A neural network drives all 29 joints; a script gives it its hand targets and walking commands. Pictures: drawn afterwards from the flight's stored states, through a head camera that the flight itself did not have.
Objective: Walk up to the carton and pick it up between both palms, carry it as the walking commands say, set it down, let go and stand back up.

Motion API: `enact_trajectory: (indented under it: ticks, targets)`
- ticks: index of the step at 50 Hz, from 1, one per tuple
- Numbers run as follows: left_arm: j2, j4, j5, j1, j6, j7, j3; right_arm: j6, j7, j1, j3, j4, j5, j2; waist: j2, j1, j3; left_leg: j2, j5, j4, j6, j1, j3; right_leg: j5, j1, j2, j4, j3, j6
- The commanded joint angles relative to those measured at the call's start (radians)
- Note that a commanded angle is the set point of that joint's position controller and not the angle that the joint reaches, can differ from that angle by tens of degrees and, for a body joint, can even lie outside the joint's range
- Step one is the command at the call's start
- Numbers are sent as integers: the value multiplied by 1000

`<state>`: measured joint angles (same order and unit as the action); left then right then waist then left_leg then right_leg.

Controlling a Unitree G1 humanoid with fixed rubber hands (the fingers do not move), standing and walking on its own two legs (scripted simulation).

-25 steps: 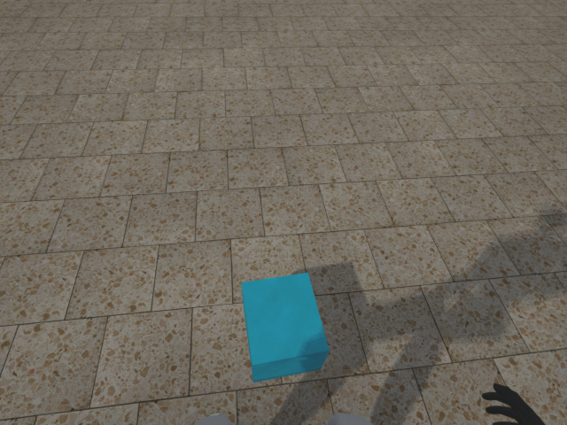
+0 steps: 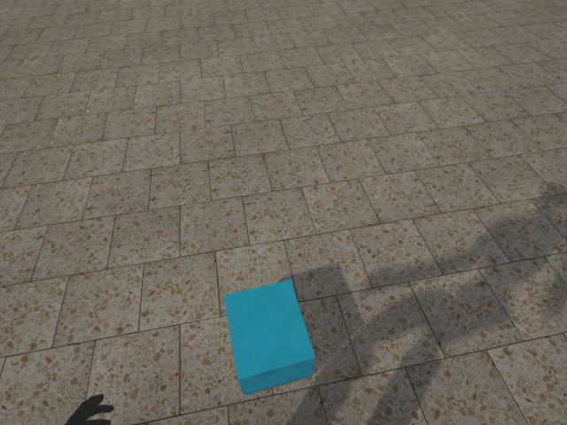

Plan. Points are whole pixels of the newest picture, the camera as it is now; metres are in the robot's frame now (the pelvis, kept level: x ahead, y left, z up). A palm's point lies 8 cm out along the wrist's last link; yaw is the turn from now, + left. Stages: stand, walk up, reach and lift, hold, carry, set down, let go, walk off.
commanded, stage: walk up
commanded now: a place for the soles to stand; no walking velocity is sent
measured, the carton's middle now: (268, 336) +0.49 +0.06 -0.66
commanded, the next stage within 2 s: none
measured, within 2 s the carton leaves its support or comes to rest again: neither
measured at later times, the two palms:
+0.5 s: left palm out of the picture +0.02 +0.34 -0.08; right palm out of the picture +0.13 -0.30 -0.10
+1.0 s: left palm out of the picture +0.15 +0.32 -0.09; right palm out of the picture +0.13 -0.29 -0.08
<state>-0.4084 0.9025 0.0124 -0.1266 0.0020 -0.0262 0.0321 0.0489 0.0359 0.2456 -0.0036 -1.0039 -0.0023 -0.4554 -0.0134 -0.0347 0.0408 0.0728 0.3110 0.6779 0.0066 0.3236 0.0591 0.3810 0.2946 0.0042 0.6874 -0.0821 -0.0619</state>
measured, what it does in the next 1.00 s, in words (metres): steps on the spot: left foot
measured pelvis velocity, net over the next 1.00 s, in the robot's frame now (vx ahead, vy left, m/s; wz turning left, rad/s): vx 0.05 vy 0.02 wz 0.02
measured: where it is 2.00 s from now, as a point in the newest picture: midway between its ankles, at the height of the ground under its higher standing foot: outside the picture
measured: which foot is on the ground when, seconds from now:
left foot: up 0.00-0.20, down 0.22-1.00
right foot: down 0.00-1.00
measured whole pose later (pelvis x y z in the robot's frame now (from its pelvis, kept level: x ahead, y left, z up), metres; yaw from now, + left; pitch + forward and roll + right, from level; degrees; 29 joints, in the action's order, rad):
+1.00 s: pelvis +0.05 +0.02 +0.03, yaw +1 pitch -1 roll +0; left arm -0.37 1.12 -0.01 -0.02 0.01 -0.01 0.00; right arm 0.03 0.01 0.05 0.02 -1.14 0.00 -0.40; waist -0.02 -0.03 0.05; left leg 0.00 0.14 0.34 -0.03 0.19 0.10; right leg 0.25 0.05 0.00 0.31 -0.09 -0.02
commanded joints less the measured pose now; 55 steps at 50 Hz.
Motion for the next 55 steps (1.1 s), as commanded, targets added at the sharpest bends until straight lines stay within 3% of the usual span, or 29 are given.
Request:
enact_trajectory:
  ticks: [1, 3, 4, 5, 6, 7, 8, 10, 11, 12, 14, 15, 16, 17, 20, 22, 23, 25, 26, 28, 34, 35, 41, 48, 49, 50, 52, 53, 55]
  targets:
    - [-246, -6, -2, -95, -16, 29, 81, 4, 6, -86, -19, 66, 2, -136, -81, 84, -11, -29, 180, 45, -58, 231, -17, -782, -305, 268, -231, 284, -68]
    - [-233, -4, -1, -87, -16, 34, 70, -4, 0, -61, -25, 51, -4, -135, -105, 56, -23, -49, 81, 31, -69, 154, 15, -826, -286, 242, -235, 211, -47]
    - [-214, -1, -13, -66, -15, 33, 65, -9, 4, -84, -27, 53, 5, -137, -63, 65, -41, -39, 16, -17, -65, 87, 16, -825, -269, 224, -248, 215, -28]
    - [-233, -13, -11, -12, -6, 29, 61, -11, 3, -52, -30, 48, -4, -122, -134, 41, -68, -45, -55, -37, -59, -10, 49, -713, -188, 213, -242, 151, -58]
    - [-213, -6, -15, 0, -8, 32, 57, -12, -2, -55, -32, 38, 0, -119, -142, 44, -30, -42, -97, -65, -57, -31, 39, -659, -132, 201, -249, 150, -36]
    - [-219, -17, -18, 42, -1, 24, 51, -14, 0, -69, -29, 25, 3, -119, -41, 14, -40, -30, -149, -157, -64, -181, 21, -456, -3, 236, -264, 179, -56]
    - [-191, -24, -15, 82, -2, 23, 34, -10, -4, -36, -51, 6, 11, -168, 35, -27, -54, 9, -205, -206, -78, -250, -45, -297, 59, 195, -192, 133, -41]
    - [-151, 9, -18, 42, 10, 14, 15, -6, -5, -118, -53, 37, 15, -220, 184, 2, -22, 182, 223, -399, -134, -71, -287, 107, 32, 83, -139, 80, 17]
    - [-163, 8, -16, 6, 15, 4, 28, -9, -5, -183, -44, 52, 23, -218, 143, 40, 14, 226, 423, -470, -163, 42, -351, 106, -16, 58, -66, 77, 14]
    - [-161, 31, -18, -46, 13, -1, 31, -11, -6, -245, -41, 71, 20, -206, 195, 68, 52, 186, 533, -503, -152, 114, -319, 95, -49, 58, -75, 93, 22]
    - [-173, 96, -9, -116, 11, -12, 36, -15, -19, -260, -52, 42, 21, -197, 166, 76, 64, 190, 466, -510, -117, 185, -282, 95, -161, 47, -132, 59, 21]
    - [-184, 108, -3, -124, 6, -11, 43, -22, -22, -224, -47, 41, 28, -198, 90, 78, 76, 147, 409, -459, -78, 183, -245, 136, -141, 63, -256, 86, -5]
    - [-213, 110, 1, -92, -4, -7, 43, -26, -28, -192, -43, 22, 24, -178, -24, 58, 50, 89, 316, -370, -59, 121, -195, 209, -108, 122, -356, 202, -20]
    - [-228, 88, 2, -30, -16, -7, 43, -24, -32, -171, -44, 13, 7, -186, -45, 38, 62, 17, 173, -314, -44, 20, -134, 302, 6, 143, -402, 243, -32]
    - [-130, 105, -2, 57, -33, 9, -5, 0, -29, -185, -18, -16, 13, -142, -11, -7, -97, 74, -156, -300, -51, -266, -163, -115, 24, 126, -325, 137, 7]
    - [-159, 127, -16, -10, -44, 22, 9, 0, -30, -222, -15, -21, -5, -137, -15, 40, -192, 71, -349, -264, -73, -281, -102, -396, -162, 139, -340, 147, 26]
    - [-154, 132, -27, 11, -40, 23, 14, -4, -29, -230, -17, -31, 0, -121, 15, 35, -231, 47, -321, -268, -58, -247, -88, -375, -204, 144, -346, 140, 30]
    - [-199, 118, -8, 19, -35, 17, 7, -9, -33, -259, -17, -13, -15, -140, -139, 38, -87, 41, -112, -300, -35, -221, -101, -123, -63, 169, -408, 149, 37]
    - [-200, 130, -6, 63, -32, 18, 10, -16, -39, -244, -14, -37, -8, -149, -91, 18, -37, 24, -44, -290, -41, -178, -94, 72, -26, 167, -442, 146, 26]
    - [-184, 131, -14, 90, -17, 21, 8, -22, -34, -238, -14, -64, 5, -158, -71, 6, 56, 32, 11, -320, -38, -192, -109, 150, 66, 150, -506, 163, 23]
    - [-188, 169, -3, 69, -23, 22, 10, -3, -30, -223, -5, -105, 9, -130, -23, 17, 9, 63, -192, -371, -54, -162, -126, -188, -127, 145, -432, 119, 21]
    - [-190, 170, -10, 62, -23, 22, 14, -5, -27, -236, -18, -90, 7, -135, 46, 31, -9, 51, -256, -350, -47, -150, -104, -269, -156, 143, -422, 127, 23]
    - [-134, 178, -18, 81, -10, 24, 10, -2, -16, -261, -14, -80, 1, -115, 50, 37, -152, 79, -544, -316, -54, -228, -101, -470, -275, 149, -398, 109, 30]
    - [-155, 183, -11, 133, -4, 28, -3, -10, -19, -236, -8, -98, 5, -118, 19, 21, -165, 91, -623, -329, -38, -274, -98, -476, -284, 139, -401, 68, 49]
    - [-142, 173, -18, 149, -6, 27, 2, -12, -17, -233, -3, -101, 4, -112, 73, 10, -158, 92, -574, -341, -40, -260, -71, -455, -296, 152, -412, 80, 40]
    - [-146, 193, -23, 126, -5, 26, 5, -14, -17, -260, 6, -99, 0, -121, -15, 29, -145, 87, -563, -336, -56, -268, -92, -463, -284, 140, -429, 80, 49]
    - [-132, 190, -12, 128, -6, 30, -1, -12, -19, -270, -12, -87, 10, -126, 61, 25, -140, 83, -611, -331, -44, -273, -92, -509, -282, 152, -423, 90, 42]
    - [-155, 189, -9, 155, -7, 29, -1, -17, -19, -239, -5, -102, 3, -97, -23, 15, -128, 88, -541, -349, -54, -251, -116, -450, -271, 142, -430, 71, 60]
    - [-144, 198, -12, 165, -9, 34, 7, -18, -17, -234, -13, -104, 4, -106, -24, 11, -102, 80, -488, -372, -46, -254, -116, -361, -271, 140, -455, 79, 47]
